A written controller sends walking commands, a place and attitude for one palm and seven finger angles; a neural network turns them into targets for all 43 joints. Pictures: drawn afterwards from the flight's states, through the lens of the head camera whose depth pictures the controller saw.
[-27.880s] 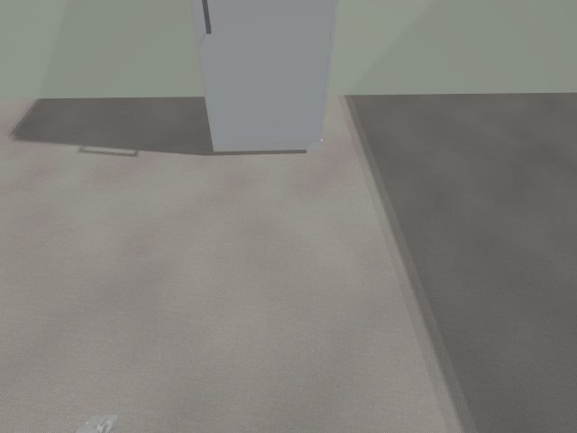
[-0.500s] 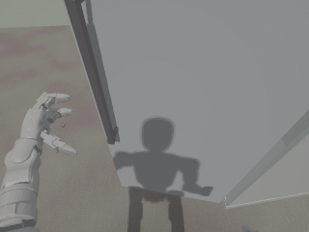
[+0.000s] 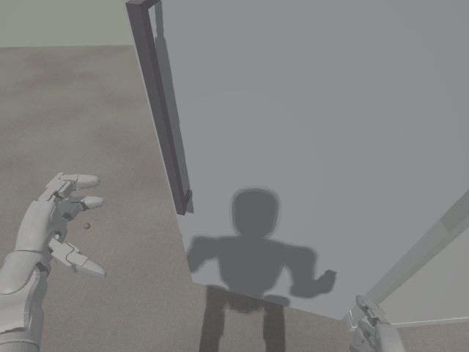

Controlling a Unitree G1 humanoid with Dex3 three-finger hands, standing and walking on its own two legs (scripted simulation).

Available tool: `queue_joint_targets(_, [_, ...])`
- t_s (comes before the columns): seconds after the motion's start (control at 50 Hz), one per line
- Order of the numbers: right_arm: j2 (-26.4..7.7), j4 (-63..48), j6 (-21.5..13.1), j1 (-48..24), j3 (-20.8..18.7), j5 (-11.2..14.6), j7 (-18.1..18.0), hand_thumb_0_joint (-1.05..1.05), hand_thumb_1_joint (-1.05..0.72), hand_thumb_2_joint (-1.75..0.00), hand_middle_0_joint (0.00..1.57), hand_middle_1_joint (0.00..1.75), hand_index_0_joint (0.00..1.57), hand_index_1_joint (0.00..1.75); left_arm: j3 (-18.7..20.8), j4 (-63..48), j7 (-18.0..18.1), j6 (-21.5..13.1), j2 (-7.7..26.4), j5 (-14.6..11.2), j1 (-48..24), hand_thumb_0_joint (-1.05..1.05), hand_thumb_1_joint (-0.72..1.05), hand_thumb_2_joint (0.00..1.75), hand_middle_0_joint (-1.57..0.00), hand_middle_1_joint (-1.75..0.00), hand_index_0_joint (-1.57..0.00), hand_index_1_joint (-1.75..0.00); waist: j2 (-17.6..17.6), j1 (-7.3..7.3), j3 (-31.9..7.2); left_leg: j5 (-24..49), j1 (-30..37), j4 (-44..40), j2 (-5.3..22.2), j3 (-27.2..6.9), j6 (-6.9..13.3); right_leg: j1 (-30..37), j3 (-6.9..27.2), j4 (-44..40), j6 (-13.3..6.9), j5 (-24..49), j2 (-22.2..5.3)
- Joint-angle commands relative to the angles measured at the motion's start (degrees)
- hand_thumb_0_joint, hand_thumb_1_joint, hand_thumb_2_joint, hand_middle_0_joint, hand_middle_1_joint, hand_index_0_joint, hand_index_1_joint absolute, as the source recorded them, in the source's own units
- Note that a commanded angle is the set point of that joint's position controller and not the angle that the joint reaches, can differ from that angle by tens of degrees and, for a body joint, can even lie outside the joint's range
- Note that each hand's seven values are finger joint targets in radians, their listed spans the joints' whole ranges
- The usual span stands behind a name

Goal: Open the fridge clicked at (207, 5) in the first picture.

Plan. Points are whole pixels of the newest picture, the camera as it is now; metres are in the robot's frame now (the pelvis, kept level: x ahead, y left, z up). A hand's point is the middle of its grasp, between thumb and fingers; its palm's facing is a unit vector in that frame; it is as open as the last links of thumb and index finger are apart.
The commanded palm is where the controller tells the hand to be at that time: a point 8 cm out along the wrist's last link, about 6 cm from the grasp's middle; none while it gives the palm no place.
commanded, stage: draw the hand back to the body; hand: left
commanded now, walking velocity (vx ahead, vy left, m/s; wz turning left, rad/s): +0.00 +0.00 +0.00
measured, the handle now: (171, 132) +0.45 +0.16 +0.15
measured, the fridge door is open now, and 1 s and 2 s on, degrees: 72 72 72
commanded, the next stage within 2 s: step back with the hand held close in 1.70 s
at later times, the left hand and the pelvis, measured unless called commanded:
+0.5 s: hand (65, 230) +0.25 +0.27 +0.12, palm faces +0.07 -1.00 -0.01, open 14.7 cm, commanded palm +0.22 +0.31 +0.13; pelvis +0.01 +0.01 +0.01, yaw +0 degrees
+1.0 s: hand (29, 234) +0.22 +0.29 +0.16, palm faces +0.47 -0.81 -0.34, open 12.0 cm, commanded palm +0.17 +0.32 +0.17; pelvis +0.02 +0.01 +0.02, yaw +0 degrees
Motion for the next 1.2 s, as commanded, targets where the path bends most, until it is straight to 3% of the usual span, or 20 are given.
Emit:
queue_joint_targets(0.0, [-8.06, -7.74, -4.20, -3.21, -3.51, -0.24, -1.13, 0.00, -0.90, -0.90, 0.20, 0.30, 0.20, 0.30, 7.00, -16.40, 0.09, -5.40, 16.31, -1.44, -13.71, 0.00, -0.55, 0.20, -0.25, -1.15, -0.25, -1.15, 2.24, -0.61, -10.45, 9.70, 5.04, -5.88, -2.28, -0.57, 1.74, 3.88, 1.56, -5.78, -1.54, 7.87, 2.36])
queue_joint_targets(0.1, [-8.26, -6.38, -5.14, -3.15, -3.32, 0.12, -1.99, 0.00, -0.90, -0.90, 0.20, 0.30, 0.20, 0.30, 6.59, -14.25, -0.87, -4.65, 16.43, -1.90, -17.12, 0.00, -0.55, 0.20, -0.25, -1.15, -0.25, -1.15, 3.54, -1.66, -7.60, 6.85, 3.82, -5.74, -2.21, -0.75, 1.65, 1.80, 1.97, -6.71, -1.43, 4.40, 2.14])
queue_joint_targets(0.12, [-8.98, -6.53, -5.99, -4.11, -2.29, 1.36, -3.15, 0.00, -0.90, -0.90, 0.20, 0.30, 0.20, 0.30, 7.99, -12.03, -7.45, -3.68, 11.07, -13.76, -18.87, 0.00, -0.55, 0.20, -0.25, -1.15, -0.25, -1.15, 3.52, -3.09, -10.95, 5.79, 6.49, -6.09, -2.43, -1.28, 1.15, 6.51, 3.13, -8.02, -2.00, 4.75, 1.64])
queue_joint_targets(0.16, [-8.83, -6.42, -7.19, -5.48, -1.97, 1.70, -4.67, 0.00, -0.90, -0.90, 0.20, 0.30, 0.20, 0.30, 9.49, -13.39, -13.27, -2.51, 15.87, -15.55, -21.81, 0.00, -0.55, 0.20, -0.25, -1.15, -0.25, -1.15, 4.07, -1.59, -12.47, 6.90, 7.11, -5.66, -2.38, -1.65, 1.52, 8.50, 3.77, -8.14, -1.86, 6.52, 1.37])
queue_joint_targets(0.2, [-8.76, -6.99, -8.42, -4.55, -2.09, 0.81, -4.55, 0.00, -0.90, -0.90, 0.20, 0.30, 0.20, 0.30, 9.54, -14.39, -13.69, -0.62, 17.70, -12.49, -17.97, 0.00, -0.55, 0.20, -0.25, -1.15, -0.25, -1.15, 5.22, -0.11, -13.75, 11.64, 8.20, -6.22, -2.24, -1.82, 1.94, 8.19, 2.80, -6.67, -1.90, 11.29, 1.56])
queue_joint_targets(0.24, [-7.98, -7.90, -9.14, -3.78, -2.26, 0.60, -3.44, 0.00, -0.90, -0.90, 0.20, 0.30, 0.20, 0.30, 7.80, -14.90, -11.72, 1.46, 15.48, -10.10, -11.16, 0.00, -0.55, 0.20, -0.25, -1.15, -0.25, -1.15, 4.50, 0.84, -10.91, 14.22, 7.97, -7.43, -2.03, -2.03, 1.79, 7.09, 1.34, -6.10, -1.83, 13.34, 1.67])
queue_joint_targets(0.3, [-8.16, -9.25, -9.41, -3.98, -2.70, 0.74, -1.84, 0.00, -0.90, -0.90, 0.20, 0.30, 0.20, 0.30, 10.82, -14.65, -9.14, 4.47, 14.61, -10.60, -0.73, 0.00, -0.55, 0.20, -0.25, -1.15, -0.25, -1.15, 0.24, 2.52, -7.46, 14.41, 5.88, -8.23, -1.74, -1.86, 1.55, 7.82, 0.64, -6.66, -1.75, 13.24, 1.72])
queue_joint_targets(0.4, [-8.01, -10.47, -9.64, -5.32, -2.64, 1.07, -1.46, 0.00, -0.90, -0.90, 0.20, 0.30, 0.20, 0.30, 11.38, -23.86, -6.69, 6.32, 12.94, -12.31, -0.40, 0.00, -0.55, 0.20, -0.25, -1.15, -0.25, -1.15, -0.18, 2.12, -7.18, 12.81, 7.08, -8.88, -1.63, -1.34, 1.48, 8.08, 0.53, -7.86, -1.40, 11.37, 1.96])
queue_joint_targets(0.48, [-7.48, -10.05, -10.90, -4.67, -2.40, 0.96, -2.11, 0.00, -0.90, -0.90, 0.20, 0.30, 0.20, 0.30, 8.62, -32.70, -4.72, 5.19, 12.23, -10.45, -3.50, 0.00, -0.55, 0.20, -0.25, -1.15, -0.25, -1.15, 5.56, 0.88, -7.78, 11.63, 10.55, -9.81, -1.45, -2.14, 1.35, 6.72, 0.24, -7.99, -1.54, 9.43, 2.14])
queue_joint_targets(0.52, [-7.61, -9.08, -11.49, -4.63, -2.28, 0.81, -2.49, 0.00, -0.90, -0.90, 0.20, 0.30, 0.20, 0.30, 8.33, -34.61, -4.18, 4.86, 12.83, -9.91, -3.74, 0.00, -0.51, 0.22, -0.25, -1.13, -0.25, -1.13, 6.07, 0.48, -7.18, 11.31, 11.24, -9.76, -1.31, -2.43, 1.51, 6.72, 0.50, -8.65, -1.57, 9.30, 2.08])
queue_joint_targets(0.6, [-7.75, -7.55, -12.41, -5.35, -1.85, 0.94, -3.22, 0.00, -0.90, -0.90, 0.20, 0.30, 0.20, 0.30, 7.41, -34.34, -4.57, 5.90, 11.99, -9.64, -3.43, 0.00, -0.37, 0.29, -0.24, -1.04, -0.24, -1.04, 3.84, 0.33, -5.14, 9.61, 11.70, -10.98, -1.09, -3.31, 1.52, 7.07, -0.05, -9.80, -1.56, 7.51, 2.20])
queue_joint_targets(0.62, [-7.01, -6.76, -11.49, -6.10, -2.26, -1.48, -2.45, 0.00, -0.90, -0.90, 0.20, 0.30, 0.20, 0.30, 8.33, -41.84, 7.46, 4.14, 17.08, 0.04, -7.20, 0.00, -0.33, 0.31, -0.24, -1.02, -0.24, -1.02, 4.85, 2.57, -1.04, 8.41, 8.88, -12.50, -1.61, -3.37, 1.69, 7.41, 2.01, -13.50, -1.84, 5.73, 1.13])
queue_joint_targets(0.64, [-6.15, -6.51, -11.20, -5.69, -2.03, -1.64, -2.11, 0.00, -0.90, -0.90, 0.20, 0.30, 0.20, 0.30, 3.90, -37.37, 12.57, 5.12, 8.30, 0.87, 2.13, 0.00, -0.30, 0.32, -0.24, -1.00, -0.24, -1.00, 3.47, 0.96, 0.73, 6.25, 9.41, -14.18, -1.29, -3.06, 1.08, 7.17, 0.98, -13.52, -1.68, 4.36, 0.90])
queue_joint_targets(0.66, [-6.18, -6.82, -10.72, -6.24, -1.87, -1.44, -1.93, 0.00, -0.90, -0.90, 0.20, 0.30, 0.20, 0.30, 1.88, -36.27, 14.92, 6.00, 4.74, 1.26, 6.10, 0.00, -0.26, 0.34, -0.24, -0.98, -0.24, -0.98, 1.01, 1.18, 3.02, 4.92, 8.68, -15.03, -1.08, -3.66, 0.82, 6.85, 0.50, -13.19, -1.57, 4.14, 0.89])
queue_joint_targets(0.78, [-5.34, -5.94, -7.49, -7.45, -2.43, -2.04, -1.34, 0.00, -0.90, -0.90, 0.20, 0.30, 0.20, 0.30, 4.96, -44.34, 22.89, 4.33, 8.72, 5.84, 10.66, 0.00, -0.04, 0.44, -0.23, -0.85, -0.23, -0.85, 2.83, 2.21, -3.23, 8.73, 12.55, -16.76, -0.77, -1.76, 1.14, 13.96, 1.02, -13.96, -1.66, 6.85, -0.01])
queue_joint_targets(0.8, [-5.60, -5.57, -7.23, -7.56, -2.53, -2.20, -1.43, 0.00, -0.90, -0.90, 0.20, 0.30, 0.20, 0.30, 5.62, -45.34, 23.58, 4.16, 9.75, 6.30, 11.45, 0.00, -0.01, 0.46, -0.23, -0.83, -0.23, -0.83, 1.81, 2.43, -3.45, 10.62, 13.11, -16.99, -0.55, -1.78, 1.33, 14.82, 1.09, -14.32, -1.71, 8.28, 0.13])
queue_joint_targets(0.88, [-4.86, -5.16, -7.12, -7.99, -2.43, -2.42, -1.31, 0.00, -0.90, -0.90, 0.20, 0.30, 0.20, 0.30, 4.35, -49.78, 25.23, 3.53, 8.89, 7.66, 10.66, 0.00, 0.14, 0.53, -0.23, -0.75, -0.23, -0.75, 7.33, 2.15, -3.52, 13.56, 16.06, -18.20, -0.70, -1.78, 0.95, 15.78, 0.89, -14.75, -1.92, 10.12, 0.11])
queue_joint_targets(1.0, [-5.19, -4.24, -5.55, -8.77, -2.75, -2.42, -1.44, 0.00, -0.90, -0.90, 0.20, 0.30, 0.20, 0.30, 3.91, -45.16, 25.54, 4.31, 7.27, 7.84, 14.00, 0.00, 0.36, 0.64, -0.22, -0.62, -0.22, -0.62, -0.68, 2.23, 2.12, 13.17, 15.71, -19.82, -0.61, -1.24, 1.45, 15.53, 0.44, -17.01, -1.42, 9.30, 0.52])
queue_joint_targets(1.08, [-4.76, -4.48, -4.64, -9.27, -2.92, -2.51, -1.08, 0.00, -0.90, -0.90, 0.20, 0.30, 0.20, 0.30, 4.97, -47.09, 25.23, 3.69, 7.45, 7.85, 15.21, 0.00, 0.50, 0.71, -0.21, -0.53, -0.21, -0.53, 2.07, 2.73, 0.88, 15.08, 17.05, -20.11, -0.85, -0.73, 1.29, 17.23, 0.54, -16.79, -1.43, 10.95, 0.33])
queue_joint_targets(1.18, [-4.15, -5.01, -4.40, -9.58, -3.01, -2.75, -0.82, 0.00, -0.90, -0.90, 0.20, 0.30, 0.20, 0.30, 7.24, -50.47, 25.18, 3.09, 8.94, 7.52, 18.60, 0.00, 0.68, 0.80, -0.21, -0.43, -0.21, -0.43, 1.89, 3.37, -0.77, 18.59, 18.20, -19.73, -1.11, 0.10, 1.39, 19.38, 0.68, -17.23, -1.25, 15.03, 0.34])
